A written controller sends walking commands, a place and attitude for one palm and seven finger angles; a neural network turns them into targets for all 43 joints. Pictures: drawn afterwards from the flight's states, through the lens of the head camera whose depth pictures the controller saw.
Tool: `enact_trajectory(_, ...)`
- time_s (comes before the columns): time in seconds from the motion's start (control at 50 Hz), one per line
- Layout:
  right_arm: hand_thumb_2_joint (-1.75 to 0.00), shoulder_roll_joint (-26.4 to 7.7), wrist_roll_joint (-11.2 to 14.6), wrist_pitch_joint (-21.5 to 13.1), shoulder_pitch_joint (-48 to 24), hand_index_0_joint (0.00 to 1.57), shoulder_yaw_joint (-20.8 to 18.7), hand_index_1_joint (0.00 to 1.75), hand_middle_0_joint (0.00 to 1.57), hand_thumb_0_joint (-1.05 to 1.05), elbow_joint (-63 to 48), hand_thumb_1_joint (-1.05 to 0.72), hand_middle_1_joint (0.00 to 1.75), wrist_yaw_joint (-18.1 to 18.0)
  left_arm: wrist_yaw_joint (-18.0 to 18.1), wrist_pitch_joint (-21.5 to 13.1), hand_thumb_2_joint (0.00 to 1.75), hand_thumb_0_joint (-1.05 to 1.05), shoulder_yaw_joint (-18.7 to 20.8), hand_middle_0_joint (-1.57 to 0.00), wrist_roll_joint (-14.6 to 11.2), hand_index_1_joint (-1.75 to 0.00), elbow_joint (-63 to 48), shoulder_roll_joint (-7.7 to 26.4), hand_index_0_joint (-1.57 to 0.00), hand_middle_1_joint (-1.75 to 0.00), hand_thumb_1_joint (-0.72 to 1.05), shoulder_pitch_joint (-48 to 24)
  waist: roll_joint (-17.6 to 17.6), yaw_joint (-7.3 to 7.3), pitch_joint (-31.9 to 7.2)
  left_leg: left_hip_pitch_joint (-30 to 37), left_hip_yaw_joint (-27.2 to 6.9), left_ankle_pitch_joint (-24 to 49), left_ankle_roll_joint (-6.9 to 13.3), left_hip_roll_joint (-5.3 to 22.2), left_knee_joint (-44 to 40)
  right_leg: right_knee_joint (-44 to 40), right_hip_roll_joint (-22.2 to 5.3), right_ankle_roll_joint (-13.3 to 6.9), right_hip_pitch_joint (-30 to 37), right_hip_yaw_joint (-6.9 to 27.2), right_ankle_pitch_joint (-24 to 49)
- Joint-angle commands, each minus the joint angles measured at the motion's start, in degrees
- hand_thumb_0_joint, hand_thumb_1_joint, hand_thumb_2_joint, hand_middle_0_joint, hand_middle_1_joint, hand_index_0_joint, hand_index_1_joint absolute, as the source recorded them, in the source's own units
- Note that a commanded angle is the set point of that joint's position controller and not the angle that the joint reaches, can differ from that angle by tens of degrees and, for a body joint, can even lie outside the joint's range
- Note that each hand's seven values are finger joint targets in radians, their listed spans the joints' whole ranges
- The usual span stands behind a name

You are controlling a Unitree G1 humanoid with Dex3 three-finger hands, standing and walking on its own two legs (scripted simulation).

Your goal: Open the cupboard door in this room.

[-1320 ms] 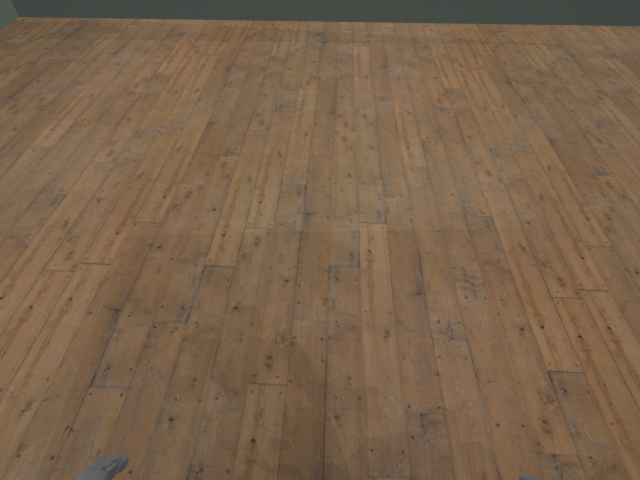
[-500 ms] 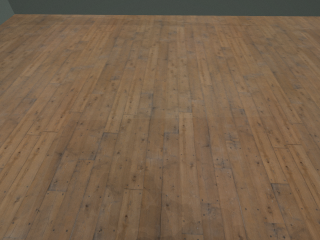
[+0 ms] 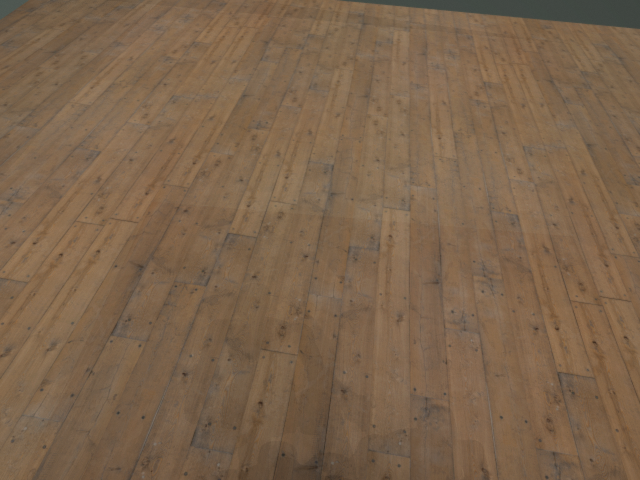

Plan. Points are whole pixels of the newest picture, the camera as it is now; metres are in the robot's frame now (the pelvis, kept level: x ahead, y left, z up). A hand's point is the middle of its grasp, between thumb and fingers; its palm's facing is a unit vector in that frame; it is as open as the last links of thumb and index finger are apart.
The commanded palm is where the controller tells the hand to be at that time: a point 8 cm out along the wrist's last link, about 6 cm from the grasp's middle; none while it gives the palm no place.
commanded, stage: turn or walk to find it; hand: left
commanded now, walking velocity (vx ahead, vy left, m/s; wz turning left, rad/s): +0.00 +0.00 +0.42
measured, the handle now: out of the picture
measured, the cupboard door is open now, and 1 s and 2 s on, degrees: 0 0 0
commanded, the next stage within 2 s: none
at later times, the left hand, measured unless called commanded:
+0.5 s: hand out of the picture +0.01 +0.17 -0.13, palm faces +0.24 -0.93 -0.29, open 7.4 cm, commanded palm none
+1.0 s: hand out of the picture -0.14 +0.20 -0.17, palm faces +0.47 -0.85 -0.22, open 7.4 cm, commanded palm none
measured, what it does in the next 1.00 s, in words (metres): steps on the spot, turning left: right foot, then left foot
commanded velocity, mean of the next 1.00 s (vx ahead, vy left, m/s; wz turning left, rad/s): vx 0.00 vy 0.00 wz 0.42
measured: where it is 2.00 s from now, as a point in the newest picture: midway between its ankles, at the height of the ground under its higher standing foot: outside the picture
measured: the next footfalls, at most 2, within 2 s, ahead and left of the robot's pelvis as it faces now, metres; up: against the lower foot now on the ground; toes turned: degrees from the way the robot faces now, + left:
right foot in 0.38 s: +0.01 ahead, -0.15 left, +0.00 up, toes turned +9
left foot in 0.82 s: -0.06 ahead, +0.10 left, +0.00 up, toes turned +27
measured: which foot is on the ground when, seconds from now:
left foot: down 0.00-0.38, up 0.40-0.80, down 0.82-1.00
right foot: down 0.00-0.00, up 0.02-0.36, down 0.38-0.82, up 0.84-1.00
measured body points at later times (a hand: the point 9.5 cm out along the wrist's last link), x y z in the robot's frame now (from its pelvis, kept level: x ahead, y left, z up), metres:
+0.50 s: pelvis -0.03 -0.04 +0.01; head -0.02 -0.07 +0.46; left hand +0.00 +0.22 -0.11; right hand +0.07 -0.30 -0.14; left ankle -0.03 +0.09 -0.67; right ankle -0.03 -0.15 -0.72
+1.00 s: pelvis -0.07 +0.00 +0.01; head -0.06 +0.04 +0.46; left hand -0.17 +0.25 -0.15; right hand +0.13 -0.18 -0.11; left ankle -0.10 +0.08 -0.72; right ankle -0.03 -0.15 -0.65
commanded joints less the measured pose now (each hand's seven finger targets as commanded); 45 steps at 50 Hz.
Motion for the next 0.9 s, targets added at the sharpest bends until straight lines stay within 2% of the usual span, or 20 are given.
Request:
enact_trajectory(0.0, -0.90, -14.19, -0.23, -1.56, 6.25, 0.20, -4.05, 0.30, 0.20, 0.00, -3.47, -0.90, 0.30, -1.40, 1.39, -0.69, 0.90, 0.00, 2.37, -0.20, 0.21, -0.30, -6.73, 7.28, -0.20, -0.30, 0.90, -4.41, 17.15, -2.85, -2.56, 4.78, -30.12, 17.89, 9.71, 19.95, -22.20, 22.27, 2.21, 0.66, -11.83, 4.52, -14.75)
enact_trajectory(0.06, -0.90, -11.62, -0.09, -1.89, 2.52, 0.20, -3.84, 0.30, 0.20, 0.00, -5.15, -0.90, 0.30, -2.06, 0.73, -0.96, 0.90, 0.00, 2.95, -0.20, 0.26, -0.30, -5.42, 6.29, -0.20, -0.30, 0.90, -1.86, 10.54, -0.37, -4.19, 6.09, -23.36, 15.64, 9.29, 15.76, -19.31, 26.11, 0.75, 0.98, -13.42, 6.00, -8.50)
enact_trajectory(0.1, -0.90, -10.86, -0.17, -1.89, 3.03, 0.20, -4.04, 0.30, 0.20, 0.00, -5.47, -0.90, 0.30, -2.25, 0.57, -1.16, 0.90, 0.00, 2.84, -0.20, -0.01, -0.30, -5.15, 4.43, -0.20, -0.30, 0.90, -1.15, 10.13, -0.64, -6.93, 9.10, -20.59, 18.99, 9.06, 13.61, -17.74, 23.29, 1.45, 1.57, -12.36, 5.20, -7.70)
enact_trajectory(0.18, -0.90, -10.49, -0.33, -1.53, 5.92, 0.20, -4.72, 0.30, 0.20, 0.00, -5.12, -0.90, 0.30, -2.40, 0.62, -1.23, 0.90, 0.00, 2.82, -0.20, -0.34, -0.30, -6.38, 2.76, -0.20, -0.30, 0.90, -2.95, 10.48, -2.35, -7.87, 11.81, -22.91, 22.97, 9.78, 13.40, -16.75, 15.07, 2.80, 2.02, -10.34, 4.73, -9.25)
enact_trajectory(0.24, -0.90, -11.04, -0.48, -0.96, 5.37, 0.20, -5.18, 0.30, 0.20, 0.00, -5.53, -0.90, 0.30, -2.13, 0.77, -1.19, 0.90, 0.00, 2.91, -0.20, -0.57, -0.30, -6.60, 2.28, -0.20, -0.30, 0.90, -1.57, 11.96, -1.99, -8.15, 9.70, -24.44, 21.27, 9.05, 12.45, -16.95, 8.12, 4.09, 1.66, -5.51, 4.39, -8.71)
enact_trajectory(0.32, -0.90, -10.51, -0.17, -0.37, 2.57, 0.20, -5.71, 0.30, 0.20, 0.00, -7.01, -0.90, 0.30, -1.47, 1.07, -1.68, 0.90, 0.00, 3.55, -0.20, -0.69, -0.30, -5.47, 3.44, -0.20, -0.30, 0.90, 4.61, 11.38, 0.85, -8.89, 1.65, -22.34, 14.03, 4.63, 7.83, -13.87, -11.55, 4.99, 1.16, 8.33, 2.87, 2.50)
enact_trajectory(0.34, -0.90, -8.79, 0.21, -0.15, 1.97, 0.20, -5.57, 0.30, 0.20, 0.00, -7.57, -0.90, 0.30, -1.13, 1.30, -2.02, 0.90, 0.00, 4.17, -0.20, -0.30, -0.30, -5.06, 5.87, -0.20, -0.30, 0.90, 6.69, 6.62, 1.77, -8.56, -6.16, -18.85, 5.15, 1.76, 4.98, -10.09, -16.78, 0.62, 0.03, 15.64, 5.91, 4.59)
enact_trajectory(0.36, -0.90, -5.41, 0.51, -0.09, 2.18, 0.20, -5.07, 0.30, 0.20, 0.00, -8.68, -0.90, 0.30, -0.82, 1.68, -2.59, 0.90, 0.00, 5.13, -0.20, 0.65, -0.30, -5.59, 10.90, -0.20, -0.30, 0.90, 7.11, -7.62, 2.37, -7.11, -17.46, -9.33, -6.47, -2.21, -1.26, 2.64, -22.61, -13.14, -4.56, 20.28, 20.14, -1.94)
enact_trajectory(0.38, -0.90, -6.09, -0.26, -0.20, -0.10, 0.20, -5.51, 0.30, 0.20, 0.00, -9.84, -0.90, 0.30, -1.09, 1.73, -2.47, 0.90, 0.00, 5.02, -0.20, 0.60, -0.30, -6.88, 12.53, -0.20, -0.30, 0.90, 4.78, -12.79, 2.83, -2.99, -19.39, -4.18, -14.27, -3.56, -3.00, 15.47, -24.11, -22.47, -9.30, 10.44, 28.10, 3.18)
enact_trajectory(0.4, -0.90, -7.39, -0.56, 0.02, 0.51, 0.20, -5.83, 0.30, 0.20, 0.00, -9.46, -0.90, 0.30, -0.71, 1.73, -2.39, 0.90, 0.00, 4.43, -0.20, 0.43, -0.30, -8.08, 11.33, -0.20, -0.30, 0.90, 1.69, -6.44, 0.98, -2.13, -16.42, -5.96, -11.84, -2.99, -0.65, 23.28, -23.20, -20.85, -10.28, 4.10, 22.27, 4.47)
enact_trajectory(0.42, -0.90, -6.97, -0.58, 0.71, 1.09, 0.20, -5.85, 0.30, 0.20, 0.00, -8.12, -0.90, 0.30, -0.41, 1.79, -3.10, 0.90, 0.00, 4.45, -0.20, 0.35, -0.30, -8.42, 8.89, -0.20, -0.30, 0.90, -0.77, -9.84, -0.32, 0.02, -15.55, -5.86, -9.28, -3.06, 0.65, 26.49, -23.83, -17.03, -8.96, 0.93, 19.71, 5.26)
enact_trajectory(0.48, -0.90, -5.66, -0.25, 0.95, 4.00, 0.20, -5.44, 0.30, 0.20, 0.00, -5.58, -0.90, 0.30, 0.13, 1.32, -3.51, 0.90, 0.00, 3.23, -0.20, 0.33, -0.30, -8.37, 6.05, -0.20, -0.30, 0.90, -1.70, -6.30, -2.29, 2.24, -14.90, -2.02, -2.51, -4.27, 1.57, 32.30, -19.79, -11.14, -7.41, 1.95, 8.86, 16.32)
enact_trajectory(0.56, -0.90, -5.34, -0.08, 1.17, -0.22, 0.20, -4.88, 0.30, 0.20, 0.00, -6.47, -0.90, 0.30, 0.04, 1.46, -3.65, 0.90, 0.00, 3.40, -0.20, 0.54, -0.30, -6.71, 6.35, -0.20, -0.30, 0.90, 4.23, -5.90, 0.22, 1.78, -15.19, -0.14, -3.39, -5.29, 3.03, 29.47, -18.36, -12.88, -8.93, 5.91, 7.34, 21.25)
enact_trajectory(0.66, -0.90, -4.21, 0.35, 0.51, -5.92, 0.20, -3.56, 0.30, 0.20, 0.00, -8.02, -0.90, 0.30, 0.02, 1.36, -3.21, 0.90, 0.00, 4.20, -0.20, 1.18, -0.30, -4.92, 9.05, -0.20, -0.30, 0.90, 8.97, -7.37, 3.01, -1.26, -9.46, 3.73, -9.66, -5.09, 3.25, 12.34, -13.22, -14.66, -10.23, 11.38, 5.73, 34.07)
enact_trajectory(0.72, -0.90, -4.20, 0.63, -0.14, -3.78, 0.20, -3.30, 0.30, 0.20, 0.00, -7.63, -0.90, 0.30, -0.18, 1.30, -2.90, 0.90, 0.00, 4.85, -0.20, 1.17, -0.30, -4.42, 10.36, -0.20, -0.30, 0.90, 8.48, -9.50, 2.17, -4.21, -2.38, 5.74, -7.23, -3.99, 2.44, 2.57, -9.30, -14.95, -8.82, 10.98, 4.11, 37.50)
enact_trajectory(0.76, -0.90, -6.13, 0.56, -0.91, 0.87, 0.20, -3.63, 0.30, 0.20, 0.00, -6.49, -0.90, 0.30, -0.21, 1.10, -2.63, 0.90, 0.00, 4.81, -0.20, 0.45, -0.30, -4.32, 9.95, -0.20, -0.30, 0.90, 6.49, -5.29, -0.72, -6.65, 8.66, 5.16, 5.44, -3.05, 2.83, -12.01, -1.40, -12.60, -4.44, 6.66, 0.06, 32.83)
enact_trajectory(0.78, -0.90, -10.65, 0.08, -1.65, 3.74, 0.20, -4.59, 0.30, 0.20, 0.00, -6.00, -0.90, 0.30, -0.36, 0.87, -2.33, 0.90, 0.00, 4.45, -0.20, -0.05, -0.30, -5.44, 7.47, -0.20, -0.30, 0.90, 7.56, 6.75, -1.98, -10.70, 19.42, -4.51, 20.06, 0.04, 11.63, -15.36, 9.11, -8.06, -0.68, -2.60, -3.90, 18.16)
enact_trajectory(0.8, -0.90, -15.54, 0.37, -1.70, 6.20, 0.20, -5.72, 0.30, 0.20, 0.00, -5.68, -0.90, 0.30, -0.77, 0.63, -2.05, 0.90, 0.00, 3.33, -0.20, -0.14, -0.30, -7.35, 3.53, -0.20, -0.30, 0.90, 6.49, 20.87, -2.63, -10.68, 23.45, -20.67, 46.33, 7.13, 24.80, -15.21, 19.89, -1.23, 3.04, -15.65, -3.67, -17.55)
enact_trajectory(0.82, -0.90, -15.73, 0.40, -1.07, 7.27, 0.20, -5.76, 0.30, 0.20, 0.00, -5.05, -0.90, 0.30, -1.00, 1.09, -1.20, 0.90, 0.00, 3.33, -0.20, 0.18, -0.30, -7.45, 4.56, -0.20, -0.30, 0.90, 4.51, 14.44, -3.45, -10.95, 19.29, -16.02, 45.80, 11.01, 26.31, -13.89, 25.39, -2.03, 2.04, -13.25, 1.39, -19.15)
enact_trajectory(0.88, -0.90, -10.90, -0.05, -1.44, 0.12, 0.20, -4.37, 0.30, 0.20, 0.00, -6.37, -0.90, 0.30, -2.05, 0.39, -0.82, 0.90, 0.00, 4.03, -0.20, 0.31, -0.30, -5.42, 4.73, -0.20, -0.30, 0.90, 1.89, 13.33, -1.45, -4.61, 11.53, -11.35, 31.43, 8.25, 18.41, -16.43, 29.37, -2.81, 2.48, -14.90, 3.75, -8.74)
